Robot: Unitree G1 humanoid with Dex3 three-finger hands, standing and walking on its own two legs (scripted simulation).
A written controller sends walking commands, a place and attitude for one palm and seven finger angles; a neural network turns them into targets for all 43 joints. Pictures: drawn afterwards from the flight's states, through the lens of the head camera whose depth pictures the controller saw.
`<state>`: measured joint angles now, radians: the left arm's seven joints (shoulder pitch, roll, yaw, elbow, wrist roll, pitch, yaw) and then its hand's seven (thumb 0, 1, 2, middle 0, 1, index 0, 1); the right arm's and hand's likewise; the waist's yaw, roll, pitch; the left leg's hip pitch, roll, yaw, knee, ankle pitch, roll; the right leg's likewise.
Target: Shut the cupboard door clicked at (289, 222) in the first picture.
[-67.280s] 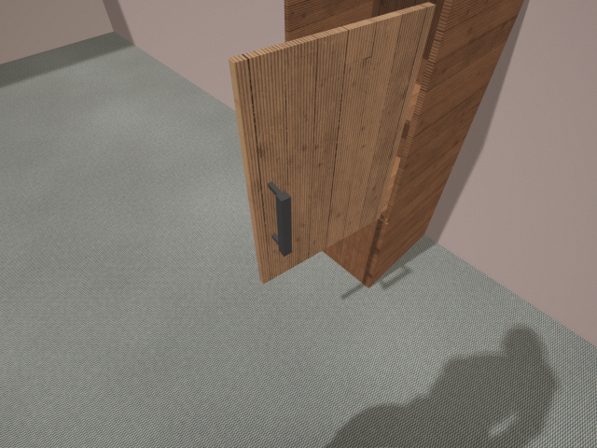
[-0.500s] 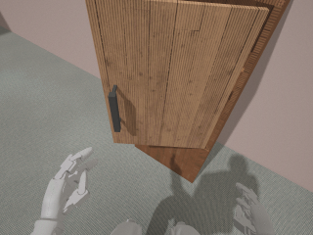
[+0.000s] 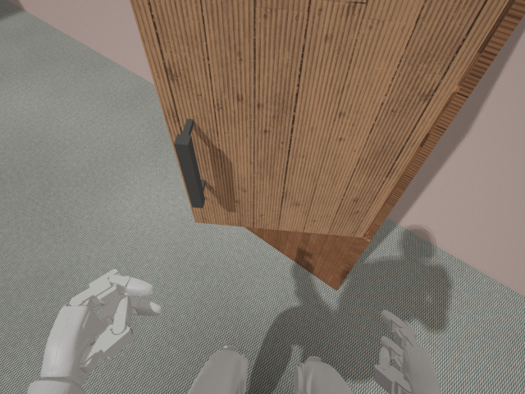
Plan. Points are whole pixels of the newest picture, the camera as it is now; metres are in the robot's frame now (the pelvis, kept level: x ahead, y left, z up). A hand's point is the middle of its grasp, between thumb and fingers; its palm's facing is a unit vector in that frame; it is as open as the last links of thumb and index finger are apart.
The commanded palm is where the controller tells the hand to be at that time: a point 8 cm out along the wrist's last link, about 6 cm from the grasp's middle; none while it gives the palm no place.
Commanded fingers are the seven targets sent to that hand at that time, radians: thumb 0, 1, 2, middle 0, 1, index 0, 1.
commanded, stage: raise the hand and make a fist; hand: left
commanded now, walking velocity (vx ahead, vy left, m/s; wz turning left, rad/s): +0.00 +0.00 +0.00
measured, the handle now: (194, 166) +0.48 +0.17 +0.02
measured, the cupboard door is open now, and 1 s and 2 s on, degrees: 32 32 32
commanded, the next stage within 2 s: bring the fist close to the handle in 1.08 s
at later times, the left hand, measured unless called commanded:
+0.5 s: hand (137, 314) +0.22 +0.19 +0.04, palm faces +0.00 -1.00 -0.03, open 3.1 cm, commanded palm +0.19 +0.24 +0.04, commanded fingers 0.00 0.90 0.90 -1.30 -1.50 -1.30 -1.50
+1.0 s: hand (135, 303) +0.23 +0.19 +0.04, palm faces +0.00 -1.00 -0.03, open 3.1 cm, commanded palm +0.20 +0.24 +0.04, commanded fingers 0.00 0.90 0.90 -1.30 -1.50 -1.30 -1.50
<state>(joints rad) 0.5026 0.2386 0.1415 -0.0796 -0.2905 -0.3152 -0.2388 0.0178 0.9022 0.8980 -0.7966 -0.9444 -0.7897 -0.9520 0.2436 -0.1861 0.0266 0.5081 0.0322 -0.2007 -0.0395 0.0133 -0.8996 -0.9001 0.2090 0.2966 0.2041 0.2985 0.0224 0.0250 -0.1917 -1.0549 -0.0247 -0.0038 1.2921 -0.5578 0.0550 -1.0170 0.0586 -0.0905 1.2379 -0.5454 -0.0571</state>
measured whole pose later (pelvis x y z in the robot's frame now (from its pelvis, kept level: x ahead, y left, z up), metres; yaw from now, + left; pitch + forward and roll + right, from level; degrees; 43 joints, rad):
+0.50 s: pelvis +0.01 +0.00 -0.01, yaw +0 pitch +20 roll -3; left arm 0.43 0.24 0.13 -0.03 -0.29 -0.43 -0.26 0.01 0.90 0.90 -1.24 -1.43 -1.23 -1.43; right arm 0.21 -0.24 0.02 0.47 0.03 -0.15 -0.04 0.01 -0.90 -0.90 0.21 0.30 0.20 0.30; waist 0.02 0.04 -0.21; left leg -1.08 -0.03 -0.02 1.33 -0.58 0.06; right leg -1.04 0.05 -0.10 1.26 -0.57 -0.06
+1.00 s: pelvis +0.00 +0.00 +0.00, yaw +0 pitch +19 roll -3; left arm 0.39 0.25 0.13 0.00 -0.29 -0.46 -0.23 0.02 0.90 0.90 -1.30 -1.50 -1.30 -1.50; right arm 0.25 -0.25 0.02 0.48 0.02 -0.14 -0.03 0.01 -0.90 -0.90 0.21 0.30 0.20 0.30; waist 0.00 0.03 -0.20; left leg -1.07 -0.03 -0.01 1.31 -0.57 0.06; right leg -1.03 0.06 -0.09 1.25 -0.56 -0.05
